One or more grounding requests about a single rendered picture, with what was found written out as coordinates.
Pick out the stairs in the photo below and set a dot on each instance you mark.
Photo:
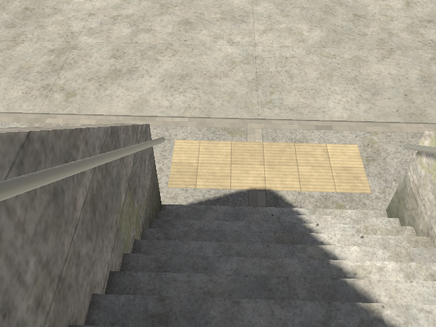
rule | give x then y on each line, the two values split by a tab
244	266

